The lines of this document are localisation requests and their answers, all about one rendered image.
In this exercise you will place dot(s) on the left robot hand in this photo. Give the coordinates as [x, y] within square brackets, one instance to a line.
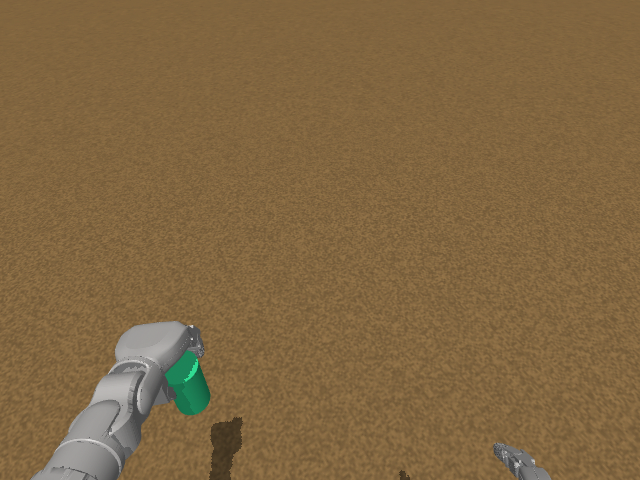
[164, 343]

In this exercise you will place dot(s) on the left robot arm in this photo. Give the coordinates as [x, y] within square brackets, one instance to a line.
[108, 430]

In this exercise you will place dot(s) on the can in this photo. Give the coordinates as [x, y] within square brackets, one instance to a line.
[187, 379]

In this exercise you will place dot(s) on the right robot hand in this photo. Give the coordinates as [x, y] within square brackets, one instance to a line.
[520, 463]

